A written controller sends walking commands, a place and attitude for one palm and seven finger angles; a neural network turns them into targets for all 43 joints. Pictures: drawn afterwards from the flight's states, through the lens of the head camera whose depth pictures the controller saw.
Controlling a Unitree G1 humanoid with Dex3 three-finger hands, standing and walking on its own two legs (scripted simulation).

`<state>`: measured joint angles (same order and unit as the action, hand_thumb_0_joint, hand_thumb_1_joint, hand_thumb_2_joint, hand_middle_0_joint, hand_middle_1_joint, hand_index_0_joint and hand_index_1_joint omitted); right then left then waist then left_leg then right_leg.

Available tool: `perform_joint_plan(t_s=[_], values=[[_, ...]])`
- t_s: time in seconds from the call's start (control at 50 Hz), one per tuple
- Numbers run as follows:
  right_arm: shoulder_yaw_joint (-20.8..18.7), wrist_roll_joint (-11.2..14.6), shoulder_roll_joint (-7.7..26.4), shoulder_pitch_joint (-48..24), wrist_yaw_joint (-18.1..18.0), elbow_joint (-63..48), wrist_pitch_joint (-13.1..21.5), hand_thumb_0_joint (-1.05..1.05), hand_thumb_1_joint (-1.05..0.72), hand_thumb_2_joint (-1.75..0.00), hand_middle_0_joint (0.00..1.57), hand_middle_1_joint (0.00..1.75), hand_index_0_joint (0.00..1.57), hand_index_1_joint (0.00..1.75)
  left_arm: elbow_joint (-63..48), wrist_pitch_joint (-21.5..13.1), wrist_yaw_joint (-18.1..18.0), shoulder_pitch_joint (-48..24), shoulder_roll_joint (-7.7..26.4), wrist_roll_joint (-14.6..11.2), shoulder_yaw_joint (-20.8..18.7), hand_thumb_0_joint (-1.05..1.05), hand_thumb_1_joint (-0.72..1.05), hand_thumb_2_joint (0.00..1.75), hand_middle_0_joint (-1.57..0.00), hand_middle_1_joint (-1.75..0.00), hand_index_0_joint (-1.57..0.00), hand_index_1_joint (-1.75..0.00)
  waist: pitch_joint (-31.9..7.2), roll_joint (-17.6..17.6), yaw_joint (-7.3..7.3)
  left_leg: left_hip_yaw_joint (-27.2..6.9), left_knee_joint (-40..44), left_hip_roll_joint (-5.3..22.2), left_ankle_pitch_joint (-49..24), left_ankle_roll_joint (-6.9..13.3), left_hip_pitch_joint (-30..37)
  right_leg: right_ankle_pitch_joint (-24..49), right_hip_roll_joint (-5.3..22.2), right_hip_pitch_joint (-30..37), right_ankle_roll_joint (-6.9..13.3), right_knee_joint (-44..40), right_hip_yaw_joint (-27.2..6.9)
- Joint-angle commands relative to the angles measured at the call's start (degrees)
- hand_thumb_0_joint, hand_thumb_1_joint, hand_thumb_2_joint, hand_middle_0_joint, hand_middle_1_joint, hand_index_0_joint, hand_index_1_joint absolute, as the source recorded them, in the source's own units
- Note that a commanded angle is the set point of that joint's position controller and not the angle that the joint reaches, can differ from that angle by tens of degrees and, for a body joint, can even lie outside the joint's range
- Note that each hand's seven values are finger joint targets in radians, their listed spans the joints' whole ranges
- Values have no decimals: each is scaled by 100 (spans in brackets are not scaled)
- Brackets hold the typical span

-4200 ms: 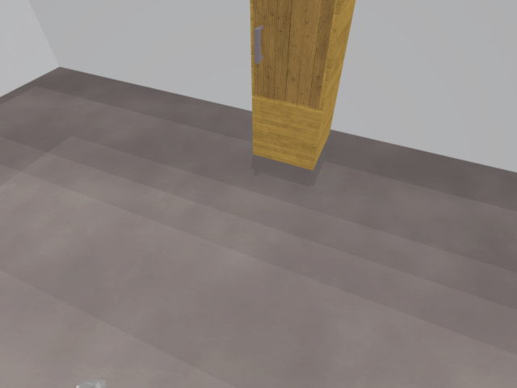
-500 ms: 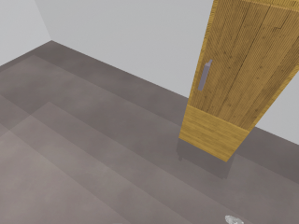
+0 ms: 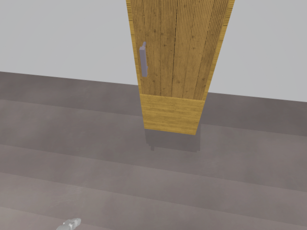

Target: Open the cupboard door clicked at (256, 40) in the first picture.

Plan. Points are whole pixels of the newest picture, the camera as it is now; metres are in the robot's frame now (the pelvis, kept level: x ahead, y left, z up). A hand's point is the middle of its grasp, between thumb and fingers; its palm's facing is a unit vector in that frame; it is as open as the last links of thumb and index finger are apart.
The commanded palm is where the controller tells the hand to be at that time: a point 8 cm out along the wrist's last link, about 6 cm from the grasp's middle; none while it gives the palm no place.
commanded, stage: turn to face it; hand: left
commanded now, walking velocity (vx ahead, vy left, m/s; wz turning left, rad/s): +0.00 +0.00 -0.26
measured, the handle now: (144, 59) +0.79 +0.07 -0.06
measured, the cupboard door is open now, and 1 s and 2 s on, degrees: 0 0 0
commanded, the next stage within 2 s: take the last steps up to it in 0.12 s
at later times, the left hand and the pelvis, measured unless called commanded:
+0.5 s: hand out of the picture +0.11 +0.19 -0.16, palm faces -0.11 -0.98 -0.17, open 7.4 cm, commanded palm none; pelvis +0.04 +0.01 +0.01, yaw -8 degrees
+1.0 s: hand (125, 205) +0.20 +0.10 -0.15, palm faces -0.09 -0.97 -0.21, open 7.3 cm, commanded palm none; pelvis +0.16 -0.07 +0.02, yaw -8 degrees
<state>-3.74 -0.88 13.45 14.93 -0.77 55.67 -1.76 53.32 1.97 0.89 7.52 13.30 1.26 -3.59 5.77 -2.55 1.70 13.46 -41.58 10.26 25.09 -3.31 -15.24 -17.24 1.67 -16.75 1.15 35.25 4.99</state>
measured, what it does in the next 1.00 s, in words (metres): walks ahead: left foot, then right foot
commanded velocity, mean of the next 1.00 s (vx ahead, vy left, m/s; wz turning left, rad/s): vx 0.20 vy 0.00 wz -0.08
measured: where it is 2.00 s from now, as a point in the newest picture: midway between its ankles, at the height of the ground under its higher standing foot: outside the picture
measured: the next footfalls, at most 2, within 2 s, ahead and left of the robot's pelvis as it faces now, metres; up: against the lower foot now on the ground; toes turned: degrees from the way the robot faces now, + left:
left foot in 0.38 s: +0.08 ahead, +0.12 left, +0.00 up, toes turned +0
right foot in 0.78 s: +0.17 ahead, -0.16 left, +0.00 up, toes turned -17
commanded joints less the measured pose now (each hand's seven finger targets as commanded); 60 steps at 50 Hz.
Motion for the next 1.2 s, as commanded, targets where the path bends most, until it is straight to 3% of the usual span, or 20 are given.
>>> perform_joint_plan(t_s=[0.0,0.08,0.26,0.32,0.34,0.36,0.38,0.42,0.5,0.64,0.68,0.72,0.74,0.76,0.78,0.82,0.9,1.1,1.14,1.18], values=[[-19,52,345,-525,-138,-633,48,0,-90,-90,20,30,20,30,13,-158,-258,1198,1300,-40,-338,0,90,90,-20,-30,-20,-30,-1233,1705,-618,-1279,-2514,-328,1047,-46,-1969,5076,1981,1908,1172,-1041,-2196],[-33,-8,337,-47,-73,-227,-6,0,-90,-90,20,30,20,30,-270,-152,-249,214,876,-11,-192,0,90,90,-20,-30,-20,-30,-861,1086,-125,-1180,-2282,-351,-98,-158,-1511,3833,1275,1046,800,-1230,-1192],[53,-14,204,-206,-37,-293,98,0,-90,-90,20,30,20,30,-170,-153,-199,365,907,16,-208,0,90,90,-20,-30,-20,-30,-682,1174,-245,-980,-332,-616,-164,-77,-725,1651,1185,659,944,-1627,-1811],[80,-48,178,470,-35,-75,268,0,-90,-90,20,30,20,30,-128,-158,-146,223,802,-31,-193,0,90,90,-20,-30,-20,-30,-591,998,36,-712,1320,-719,-890,48,634,-230,823,-80,663,-1389,-1718],[66,-56,399,815,-54,33,347,0,-90,-90,20,30,20,30,-150,-147,-111,293,534,-54,-130,0,90,90,-20,-30,-20,-30,-595,145,149,-1198,1983,-414,-605,177,1351,-879,409,-723,433,-781,-1440],[-52,-142,925,1091,-60,80,366,0,-90,-90,20,30,20,30,-249,-128,-51,398,148,-78,-60,0,90,90,-20,-30,-20,-30,-375,-1547,225,-2939,2776,910,540,682,1577,-1511,-351,-1719,83,642,-600],[-80,-135,1155,1299,-67,-7,317,0,-90,-90,20,30,20,30,-445,-181,-30,41,196,-17,-42,0,90,90,-20,-30,-20,-30,28,-1424,349,-4042,3420,1618,1391,1158,907,-1647,-347,-1984,4,1703,-362],[17,-127,750,869,-92,-24,374,0,-90,-90,20,30,20,30,-270,-175,16,10,356,68,-145,0,90,90,-20,-30,-20,-30,286,-967,155,-3607,3668,1288,1562,1109,306,-960,20,-2038,11,2824,-694],[83,-65,405,699,-112,58,539,0,-90,-90,20,30,20,30,82,-213,94,485,85,29,-67,0,90,90,-20,-30,-20,-30,-89,-424,-103,-1946,3336,644,-686,1033,730,-45,231,-1729,-134,2609,-461],[0,-86,382,1280,-78,558,507,0,-90,-90,20,30,20,30,98,-286,80,-15,-176,10,57,0,90,90,-20,-30,-20,-30,-99,-618,139,-1381,2923,683,-1980,1180,1114,-247,263,-1114,-187,539,111],[-19,-88,386,1246,-67,634,471,0,-90,-90,20,30,20,30,182,-335,79,89,-167,7,42,0,90,90,-20,-30,-20,-30,-100,-655,90,-1358,2653,630,-1891,1093,900,-170,136,-592,-131,20,243],[-5,-53,304,1065,-62,663,446,0,-90,-90,20,30,20,30,502,-397,55,841,-60,18,-20,0,90,90,-20,-30,-20,-30,-333,-320,-286,-1039,1875,342,-1580,818,403,521,-8,672,-65,-817,368],[25,4,146,1048,-29,661,469,0,-90,-90,20,30,20,30,729,-460,11,1479,229,37,-89,0,90,90,-20,-30,-20,-30,-619,224,-567,-704,931,42,-1358,616,-288,414,411,1778,119,-1048,-188],[113,57,-257,1074,21,525,511,0,-90,-90,20,30,20,30,925,-521,-68,2163,827,58,-214,0,90,90,-20,-30,-20,-30,-961,1767,-774,-222,-593,-585,7,358,-1582,265,1815,2792,627,-1594,-2011],[104,41,-35,769,19,330,438,0,-90,-90,20,30,20,30,975,-501,-126,2477,1025,-44,-225,0,90,90,-20,-30,-20,-30,-951,1909,-851,-658,-1714,-661,1046,390,-1904,-82,2366,2438,945,-2292,-2910],[24,0,-95,317,32,354,395,0,-90,-90,20,30,20,30,858,-487,-179,1740,572,-28,-139,0,90,90,-20,-30,-20,-30,-182,1258,-619,-1200,-2479,-309,193,451,-2191,-752,2185,1338,1007,-2568,-2498],[57,-52,-413,751,77,592,297,0,-90,-90,20,30,20,30,717,-581,-228,1166,28,20,40,0,90,90,-20,-30,-20,-30,-188,787,-87,-1030,-1711,-233,-637,274,-1413,1333,1566,538,750,-2396,-769],[190,4,-360,61,58,370,333,0,-90,-90,20,30,20,30,912,-472,-289,1238,81,-10,119,0,90,90,-20,-30,-20,-30,-122,745,-80,-768,1036,-621,-1867,235,-31,2825,1108,562,480,-1586,-96],[155,-15,41,475,-16,510,407,0,-90,-90,20,30,20,30,983,-381,-348,1511,-113,-42,187,0,90,90,-20,-30,-20,-30,-692,76,-52,-1203,1520,-118,-4611,403,1113,2067,667,450,43,-695,41],[87,52,459,318,-113,483,339,0,-90,-90,20,30,20,30,1052,-243,-413,1991,-283,-73,247,0,90,90,-20,-30,-20,-30,-840,-978,-221,-1891,1529,837,-6198,976,1388,-480,308,171,-267,-457,125]])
